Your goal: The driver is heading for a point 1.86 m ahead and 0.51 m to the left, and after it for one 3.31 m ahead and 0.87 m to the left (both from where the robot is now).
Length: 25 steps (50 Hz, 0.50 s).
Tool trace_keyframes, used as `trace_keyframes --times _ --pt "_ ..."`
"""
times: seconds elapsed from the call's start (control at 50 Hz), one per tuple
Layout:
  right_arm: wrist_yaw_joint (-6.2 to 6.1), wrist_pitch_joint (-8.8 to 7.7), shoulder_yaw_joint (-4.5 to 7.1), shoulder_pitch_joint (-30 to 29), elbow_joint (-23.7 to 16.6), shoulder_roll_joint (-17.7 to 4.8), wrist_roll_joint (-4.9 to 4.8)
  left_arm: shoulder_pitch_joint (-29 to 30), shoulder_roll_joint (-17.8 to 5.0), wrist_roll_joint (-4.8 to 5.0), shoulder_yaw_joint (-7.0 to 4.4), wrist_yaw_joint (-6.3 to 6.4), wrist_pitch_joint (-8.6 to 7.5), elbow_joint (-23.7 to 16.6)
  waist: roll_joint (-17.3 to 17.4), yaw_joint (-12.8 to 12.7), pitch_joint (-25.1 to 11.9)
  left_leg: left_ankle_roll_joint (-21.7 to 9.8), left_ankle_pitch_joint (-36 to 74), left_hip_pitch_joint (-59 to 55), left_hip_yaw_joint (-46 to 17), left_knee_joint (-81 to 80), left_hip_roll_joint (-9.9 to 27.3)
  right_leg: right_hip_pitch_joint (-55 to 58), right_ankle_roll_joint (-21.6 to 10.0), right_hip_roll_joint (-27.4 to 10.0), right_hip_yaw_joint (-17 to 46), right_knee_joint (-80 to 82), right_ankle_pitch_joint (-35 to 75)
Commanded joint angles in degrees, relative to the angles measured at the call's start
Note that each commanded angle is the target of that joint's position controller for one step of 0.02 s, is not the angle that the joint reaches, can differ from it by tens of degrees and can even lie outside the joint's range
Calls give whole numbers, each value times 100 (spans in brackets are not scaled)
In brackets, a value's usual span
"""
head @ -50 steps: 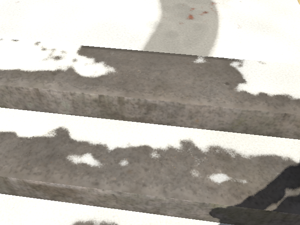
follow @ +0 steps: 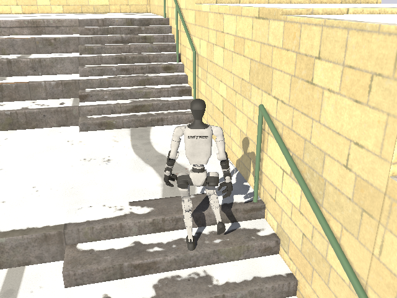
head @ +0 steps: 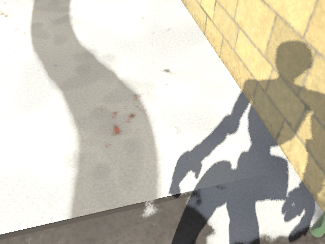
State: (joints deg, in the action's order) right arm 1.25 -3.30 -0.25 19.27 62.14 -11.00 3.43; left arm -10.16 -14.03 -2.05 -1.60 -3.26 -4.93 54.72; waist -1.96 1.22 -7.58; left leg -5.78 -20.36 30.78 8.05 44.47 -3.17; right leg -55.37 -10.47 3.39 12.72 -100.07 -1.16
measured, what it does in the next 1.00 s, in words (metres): climbs, turning left: right foot 0.15 m higher, then left foot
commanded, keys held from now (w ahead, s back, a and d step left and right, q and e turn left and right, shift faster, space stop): q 0.72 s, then no key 0.28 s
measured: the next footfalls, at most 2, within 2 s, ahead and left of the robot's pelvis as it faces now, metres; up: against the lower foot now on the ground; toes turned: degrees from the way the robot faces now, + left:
right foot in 0.44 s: +0.44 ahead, -0.10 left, +0.15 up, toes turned +8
left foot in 0.90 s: +0.24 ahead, +0.10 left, +0.13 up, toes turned +28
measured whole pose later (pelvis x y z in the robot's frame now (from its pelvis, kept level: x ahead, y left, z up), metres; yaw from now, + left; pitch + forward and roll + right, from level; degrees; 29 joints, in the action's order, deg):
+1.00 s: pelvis +0.27 -0.04 +0.15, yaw +28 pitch +1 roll -1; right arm 1.5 -5.1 3.6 7.0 50.5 -12.5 0.9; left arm -4.3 -12.2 -1.7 -1.1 0.2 -6.4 47.9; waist -1.5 -0.5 -0.9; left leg 3.9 -31.9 18.6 -1.0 39.0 3.2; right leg -28.8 -3.0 -8.3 -15.3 -43.6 -15.9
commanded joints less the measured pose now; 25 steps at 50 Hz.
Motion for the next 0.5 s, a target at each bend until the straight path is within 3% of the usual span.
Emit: trace_keyframes --times 0.02,0.04,0.06,0.08,0.12,0.14,0.18,0.24,0.26,0.28,0.3,0.32,0.34,0.36,0.38,0.4,0.44,0.46,0.48,0.5 --pt "87 -263 -57 -1114 -614 76 40 204 192 92 145 -41 -86 -472 18 -708 -212 -87 3134 -431 -1191 -2228 807 -234 284 -550 -600 1042 -114" --pt "134 -335 -131 -1132 -721 85 -12 -160 246 39 145 -147 -89 -254 517 -873 -138 -65 3678 -61 -991 -2241 578 232 580 -656 -947 680 -70" --pt "126 -384 -74 -722 -699 -108 -21 -198 81 14 125 -192 -123 -227 521 -727 -86 -66 4138 -158 -989 -2247 574 165 792 -619 -1065 613 -17" --pt "85 -335 -62 -22 -465 -216 -1 -48 176 82 151 -197 -112 -291 831 -483 -123 -215 4814 -528 -1058 -2148 612 -86 915 -423 -1387 -272 -552" --pt "33 -298 35 917 -278 -397 105 843 31 57 143 -54 -119 -723 690 52 -14 -639 5185 -2087 -1657 -2012 1066 -1583 1004 -448 -1329 -490 -1163" --pt "-2 -280 56 1327 -153 -383 140 1121 17 -26 145 53 -102 -859 756 213 3 -923 5065 -2851 -2073 -1917 1298 -2262 1008 -503 -1219 -656 -1439" --pt "7 -212 49 1831 87 -172 195 1290 239 -117 241 207 7 -1018 863 345 310 -1210 4535 -3800 -2692 -1856 1681 -3478 902 -626 -976 -1135 -1687" --pt "15 -186 22 1830 84 46 233 1548 379 -133 358 263 97 -1269 600 379 618 -1135 3907 -4005 -2886 -1905 1815 -4231 794 -728 -914 -1415 -1780" --pt "8 -189 1 1871 73 77 232 1763 454 -157 409 243 97 -1364 579 392 673 -1080 3872 -3804 -2817 -1943 1717 -4130 747 -748 -1058 -1320 -1691" --pt "18 -204 -23 1888 60 70 229 2339 458 -219 441 230 126 -1594 353 457 690 -1003 3389 -3436 -2758 -2077 1518 -3795 748 -841 -1344 -369 -1455" --pt "61 -205 -33 1899 29 4 278 2615 521 -180 456 250 213 -1776 508 416 621 -921 3292 -2877 -2773 -2250 1392 -3214 775 -898 -1427 276 -941" --pt "87 -230 -44 1800 -84 -36 253 2582 599 -193 462 248 280 -1793 689 296 602 -898 3285 -2358 -2704 -2417 1325 -2567 782 -931 -1580 608 -520" --pt "256 -214 -23 1380 -315 -115 22 3122 682 -189 505 206 396 -1949 689 181 761 -857 3294 -1412 -2617 -3208 1544 -1451 724 -931 -1829 1568 -1939" --pt "320 -228 -21 1327 -390 -141 -101 3374 646 -152 472 183 469 -2018 784 210 746 -809 3133 -1061 -2647 -3354 1562 -717 693 -867 -1888 1899 -2248" --pt "317 -326 11 911 -705 -311 -295 2931 455 -120 331 149 391 -1943 1032 -88 654 -635 4168 -943 -2385 -3320 1536 382 650 -682 -2209 2133 -2095" --pt "284 -406 76 784 -760 -609 -317 2746 336 -31 254 168 368 -1892 1026 -248 453 -547 5558 -1109 -2339 -3165 1564 1052 673 -484 -2151 2674 -1915" --pt "242 -551 341 528 -1018 -1148 -403 2071 -145 108 -2 259 273 -1764 1068 -516 -138 -277 7841 -2265 -2038 -2433 1429 2078 508 -40 -2083 4134 -1611" --pt "251 -634 282 638 -1280 -534 -345 1328 -304 132 -45 400 178 -1683 252 -537 -1611 189 6857 -1354 -1944 -1028 740 4416 -249 -653 -621 4257 497" --pt "297 -613 146 1297 -1419 -14 -180 232 -714 -1 -90 401 203 -1678 -1513 -711 -2878 490 2182 509 -1952 635 -358 6359 -1536 -2288 2324 6123 480" --pt "404 -326 394 507 -1408 -327 -357 -748 -810 -364 -116 388 168 -1437 -1859 -1231 -2508 605 -220 1118 -2564 4034 -646 5437 -1593 -2899 4275 7500 -1438"
Velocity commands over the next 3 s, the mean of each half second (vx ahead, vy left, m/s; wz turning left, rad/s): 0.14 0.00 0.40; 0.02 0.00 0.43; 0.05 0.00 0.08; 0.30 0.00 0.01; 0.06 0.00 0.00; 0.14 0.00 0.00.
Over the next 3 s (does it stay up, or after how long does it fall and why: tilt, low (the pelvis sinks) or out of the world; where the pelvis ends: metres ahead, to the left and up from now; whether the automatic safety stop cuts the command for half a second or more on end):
stays up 0.49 0.10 0.18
